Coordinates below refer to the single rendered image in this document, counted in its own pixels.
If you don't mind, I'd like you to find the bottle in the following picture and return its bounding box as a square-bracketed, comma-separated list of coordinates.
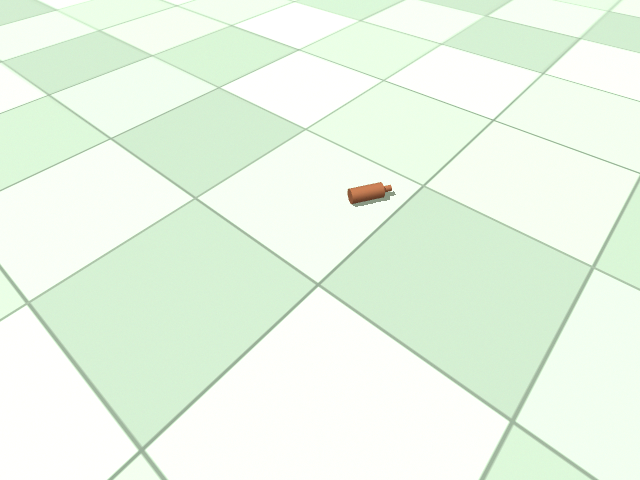
[348, 182, 392, 204]

